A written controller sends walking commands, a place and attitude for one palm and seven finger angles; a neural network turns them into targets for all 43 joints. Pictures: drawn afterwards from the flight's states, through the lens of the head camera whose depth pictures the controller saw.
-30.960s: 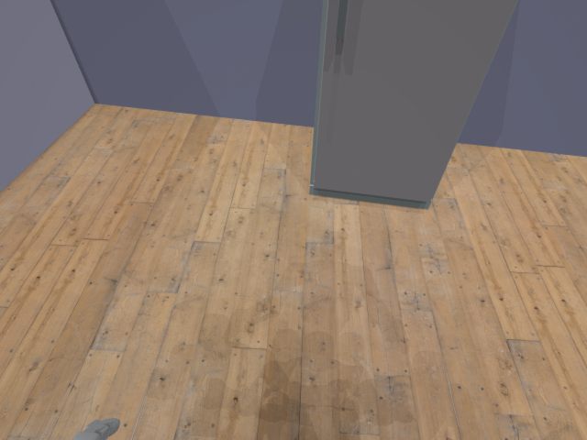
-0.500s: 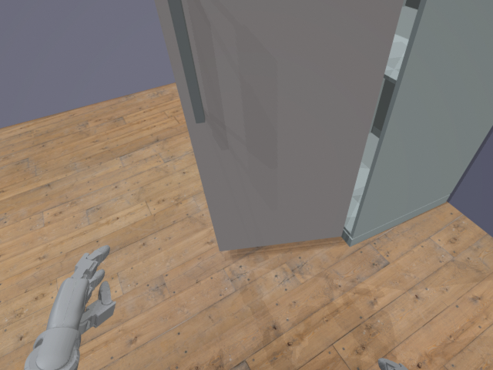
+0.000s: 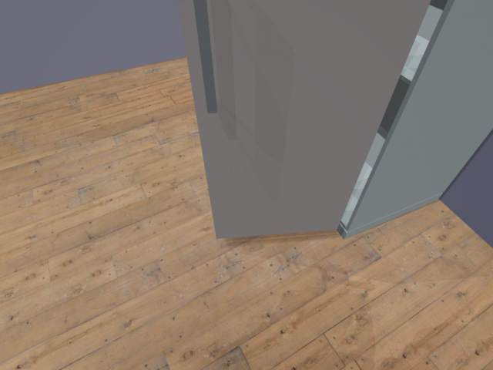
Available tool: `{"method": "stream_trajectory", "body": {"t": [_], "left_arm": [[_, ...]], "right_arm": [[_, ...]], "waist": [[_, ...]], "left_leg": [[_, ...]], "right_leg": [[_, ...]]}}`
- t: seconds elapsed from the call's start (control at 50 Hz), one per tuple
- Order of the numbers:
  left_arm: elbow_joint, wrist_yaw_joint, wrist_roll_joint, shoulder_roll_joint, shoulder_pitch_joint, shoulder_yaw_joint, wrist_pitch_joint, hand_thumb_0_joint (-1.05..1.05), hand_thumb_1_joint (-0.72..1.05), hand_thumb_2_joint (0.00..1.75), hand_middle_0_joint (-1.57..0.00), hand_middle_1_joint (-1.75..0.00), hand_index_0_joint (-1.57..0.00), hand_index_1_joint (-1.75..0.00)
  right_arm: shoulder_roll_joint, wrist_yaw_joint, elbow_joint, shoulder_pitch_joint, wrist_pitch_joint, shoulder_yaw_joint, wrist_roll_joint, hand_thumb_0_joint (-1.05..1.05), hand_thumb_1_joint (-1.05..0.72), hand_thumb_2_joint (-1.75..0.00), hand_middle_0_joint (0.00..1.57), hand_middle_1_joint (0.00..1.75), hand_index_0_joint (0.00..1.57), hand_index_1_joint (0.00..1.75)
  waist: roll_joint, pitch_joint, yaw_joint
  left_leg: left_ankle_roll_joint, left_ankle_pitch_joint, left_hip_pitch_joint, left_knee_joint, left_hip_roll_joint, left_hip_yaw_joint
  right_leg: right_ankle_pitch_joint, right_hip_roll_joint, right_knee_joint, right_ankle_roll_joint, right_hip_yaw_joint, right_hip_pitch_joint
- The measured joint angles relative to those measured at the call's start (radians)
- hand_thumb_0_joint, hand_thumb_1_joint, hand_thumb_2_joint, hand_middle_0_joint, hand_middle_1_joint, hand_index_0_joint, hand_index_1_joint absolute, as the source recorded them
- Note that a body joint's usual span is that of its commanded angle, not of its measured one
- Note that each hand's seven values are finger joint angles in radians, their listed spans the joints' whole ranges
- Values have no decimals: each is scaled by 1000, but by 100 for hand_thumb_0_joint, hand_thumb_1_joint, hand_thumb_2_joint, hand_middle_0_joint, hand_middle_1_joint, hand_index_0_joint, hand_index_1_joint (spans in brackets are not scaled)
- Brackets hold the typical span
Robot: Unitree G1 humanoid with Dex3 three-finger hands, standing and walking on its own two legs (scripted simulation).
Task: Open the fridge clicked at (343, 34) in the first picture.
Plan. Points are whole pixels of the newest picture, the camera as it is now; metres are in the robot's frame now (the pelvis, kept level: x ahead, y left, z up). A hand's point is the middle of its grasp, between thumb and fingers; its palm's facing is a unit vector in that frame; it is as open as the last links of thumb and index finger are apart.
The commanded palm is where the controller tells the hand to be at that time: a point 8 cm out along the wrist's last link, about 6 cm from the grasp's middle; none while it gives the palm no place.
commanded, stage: let the arm hang, fingers relaxed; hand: left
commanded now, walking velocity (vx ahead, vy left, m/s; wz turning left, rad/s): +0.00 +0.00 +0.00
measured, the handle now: (204, 32) +0.71 +0.14 +0.21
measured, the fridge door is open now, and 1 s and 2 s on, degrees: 72 72 72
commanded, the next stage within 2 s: look to check the result in 0.46 s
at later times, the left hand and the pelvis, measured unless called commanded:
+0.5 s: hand out of the picture +0.07 +0.20 -0.17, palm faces -0.03 -0.98 -0.22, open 7.4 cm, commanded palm none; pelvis +0.01 +0.01 +0.00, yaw -1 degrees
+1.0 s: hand out of the picture +0.06 +0.22 -0.16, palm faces -0.01 -0.96 -0.27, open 7.4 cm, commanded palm none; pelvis +0.02 +0.01 +0.01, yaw -1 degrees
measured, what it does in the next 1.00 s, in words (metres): stands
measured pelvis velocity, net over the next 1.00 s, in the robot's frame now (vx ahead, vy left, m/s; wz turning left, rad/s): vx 0.02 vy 0.01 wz -0.02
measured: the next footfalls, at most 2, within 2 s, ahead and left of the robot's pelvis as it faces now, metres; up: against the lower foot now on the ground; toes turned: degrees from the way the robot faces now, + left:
none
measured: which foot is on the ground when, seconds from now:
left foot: down 0.00-1.00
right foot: down 0.00-1.00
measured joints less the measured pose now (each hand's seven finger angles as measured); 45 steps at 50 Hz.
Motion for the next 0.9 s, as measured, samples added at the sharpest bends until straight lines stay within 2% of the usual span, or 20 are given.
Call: {"method": "stream_trajectory", "body": {"t": [0.14, 0.32, 0.52, 0.9], "left_arm": [[9, 5, -2, 4, -77, -5, -15, 1, 92, 90, -20, -30, -20, -30], [3, 3, -2, -27, -133, -16, -22, 1, 91, 90, -20, -30, -20, -30], [19, 2, -2, -47, -117, -17, -21, 1, 91, 90, -20, -30, -20, -30], [48, 5, -2, -15, -82, -9, -20, 1, 91, 90, -20, -30, -20, -30]], "right_arm": [[0, 5, 37, -36, -8, 6, -2, 1, -90, -90, 21, 30, 20, 30], [-4, 5, 67, -46, -15, 8, -3, 0, -90, -90, 21, 30, 20, 30], [2, 2, 86, -34, -18, 8, -2, 0, -90, -90, 21, 30, 20, 30], [-9, -1, 87, -57, -19, 6, 2, 0, -90, -90, 21, 30, 20, 30]], "waist": [[0, -10, -5], [-25, -16, -18], [-40, 1, -22], [-24, 3, -8]], "left_leg": [[10, 16, 26, -39, -15, 16], [15, 23, 47, -67, -23, 28], [16, 24, 56, -81, -24, 31], [12, 21, 74, -95, -22, 26]], "right_leg": [[8, -13, -14, 11, 15, 10], [12, -20, -27, 19, 27, 20], [16, -19, -44, 21, 30, 29], [12, -16, -60, 18, 25, 50]]}}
